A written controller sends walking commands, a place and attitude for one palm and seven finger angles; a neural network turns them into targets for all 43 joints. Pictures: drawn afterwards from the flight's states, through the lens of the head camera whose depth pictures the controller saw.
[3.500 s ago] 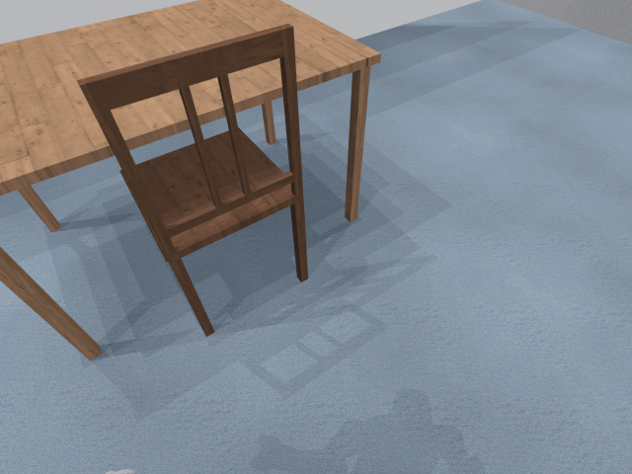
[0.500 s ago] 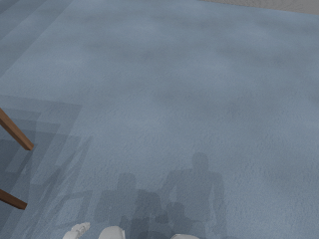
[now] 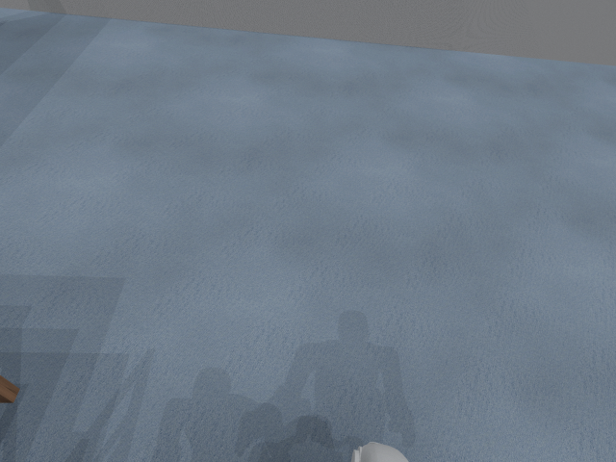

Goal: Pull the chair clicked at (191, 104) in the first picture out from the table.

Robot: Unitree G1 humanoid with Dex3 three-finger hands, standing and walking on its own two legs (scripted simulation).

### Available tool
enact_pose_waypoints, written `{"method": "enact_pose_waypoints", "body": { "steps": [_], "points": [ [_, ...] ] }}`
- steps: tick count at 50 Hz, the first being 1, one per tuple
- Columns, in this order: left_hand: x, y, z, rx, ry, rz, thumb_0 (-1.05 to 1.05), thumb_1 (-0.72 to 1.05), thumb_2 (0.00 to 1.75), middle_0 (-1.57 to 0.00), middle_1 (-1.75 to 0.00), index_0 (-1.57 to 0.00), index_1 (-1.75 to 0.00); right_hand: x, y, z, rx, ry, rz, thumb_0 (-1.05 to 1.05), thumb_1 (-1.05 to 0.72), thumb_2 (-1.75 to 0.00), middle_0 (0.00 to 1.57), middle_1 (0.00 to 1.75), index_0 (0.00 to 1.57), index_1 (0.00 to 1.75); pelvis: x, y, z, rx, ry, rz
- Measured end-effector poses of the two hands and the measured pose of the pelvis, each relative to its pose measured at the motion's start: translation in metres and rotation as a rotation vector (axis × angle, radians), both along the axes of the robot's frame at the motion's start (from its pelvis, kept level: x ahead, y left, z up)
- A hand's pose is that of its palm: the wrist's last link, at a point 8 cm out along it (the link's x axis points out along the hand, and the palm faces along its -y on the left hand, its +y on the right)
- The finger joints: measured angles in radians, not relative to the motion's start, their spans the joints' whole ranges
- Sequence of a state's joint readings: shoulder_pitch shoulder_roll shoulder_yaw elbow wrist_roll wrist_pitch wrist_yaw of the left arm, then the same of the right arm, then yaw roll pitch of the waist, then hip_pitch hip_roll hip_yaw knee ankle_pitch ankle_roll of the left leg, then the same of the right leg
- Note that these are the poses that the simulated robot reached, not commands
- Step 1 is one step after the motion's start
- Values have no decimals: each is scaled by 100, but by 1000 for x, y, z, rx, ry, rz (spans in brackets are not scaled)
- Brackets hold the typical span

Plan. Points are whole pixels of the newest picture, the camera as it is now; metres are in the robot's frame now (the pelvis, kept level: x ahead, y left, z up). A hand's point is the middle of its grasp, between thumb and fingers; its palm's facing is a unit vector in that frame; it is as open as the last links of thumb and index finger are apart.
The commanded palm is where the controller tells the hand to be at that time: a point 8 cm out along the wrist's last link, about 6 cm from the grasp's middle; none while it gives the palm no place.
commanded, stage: walk to a spot facing it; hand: left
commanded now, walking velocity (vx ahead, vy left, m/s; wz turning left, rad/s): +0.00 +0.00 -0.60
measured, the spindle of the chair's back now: out of the picture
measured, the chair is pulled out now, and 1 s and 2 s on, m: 0.00 0.00 0.00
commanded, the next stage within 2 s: turn to face it in 0.16 s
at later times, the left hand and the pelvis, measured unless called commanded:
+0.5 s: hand (256, 363) +0.30 +0.10 -0.17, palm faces -0.18 -0.96 -0.21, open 7.4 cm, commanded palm none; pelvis +0.15 -0.05 -0.02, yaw -8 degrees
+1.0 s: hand (174, 410) +0.22 +0.22 -0.18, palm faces +0.20 -0.94 -0.28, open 7.4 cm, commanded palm none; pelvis +0.19 -0.01 -0.01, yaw +8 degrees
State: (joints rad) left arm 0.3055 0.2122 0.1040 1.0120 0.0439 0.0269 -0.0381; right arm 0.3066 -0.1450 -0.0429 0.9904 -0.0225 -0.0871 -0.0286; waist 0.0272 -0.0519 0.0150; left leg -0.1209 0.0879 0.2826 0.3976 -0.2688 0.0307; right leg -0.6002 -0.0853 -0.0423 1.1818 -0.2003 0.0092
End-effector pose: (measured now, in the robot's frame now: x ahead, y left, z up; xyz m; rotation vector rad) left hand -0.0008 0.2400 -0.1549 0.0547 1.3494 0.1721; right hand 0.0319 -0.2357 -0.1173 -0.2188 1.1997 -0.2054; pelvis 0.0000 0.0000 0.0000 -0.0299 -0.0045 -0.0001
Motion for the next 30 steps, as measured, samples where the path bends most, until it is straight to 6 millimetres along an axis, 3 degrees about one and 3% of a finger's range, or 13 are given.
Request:
{"method": "enact_pose_waypoints", "body": {
  "steps": [8, 14, 17, 20, 25, 30],
  "points": [
    [131, -24, -3, -20, -48, -158, 1, 91, 89, -20, -29, -20, -30, -47, 9, -12, 49, 246, -193, 0, -92, -90, 20, 29, 20, 30, 58, -7, -5, 4, 5, -89],
    [243, -61, -13, 19, -164, -298, 1, 91, 89, -20, -29, -20, -30, -53, 7, -41, 127, 375, -325, 1, -91, -90, 20, 30, 20, 30, 107, -33, -31, 28, 2, -149],
    [276, -72, -11, 54, -223, -317, 1, 91, 89, -20, -29, -20, -30, -29, -4, -56, 140, 367, -342, 1, -91, -90, 20, 30, 20, 30, 122, -42, -38, 26, -6, -169],
    [292, -78, -1, 75, -231, -329, 1, 91, 89, -20, -29, -20, -30, 14, -16, -57, 132, 277, -324, 1, -91, -90, 20, 29, 20, 30, 133, -45, -30, 20, -15, -176],
    [304, -88, 14, 64, -243, -316, 1, 91, 89, -20, -29, -20, -30, 83, -23, -49, 139, 131, -265, 1, -91, -90, 19, 29, 20, 30, 151, -46, -17, 18, -9, -137],
    [303, -86, 15, 23, -271, -224, 1, 91, 89, -20, -29, -20, -30, 120, -26, -40, 117, 126, -178, 1, -93, -90, 20, 29, 20, 30, 164, -39, -13, 16, -11, -72]
  ]
}}
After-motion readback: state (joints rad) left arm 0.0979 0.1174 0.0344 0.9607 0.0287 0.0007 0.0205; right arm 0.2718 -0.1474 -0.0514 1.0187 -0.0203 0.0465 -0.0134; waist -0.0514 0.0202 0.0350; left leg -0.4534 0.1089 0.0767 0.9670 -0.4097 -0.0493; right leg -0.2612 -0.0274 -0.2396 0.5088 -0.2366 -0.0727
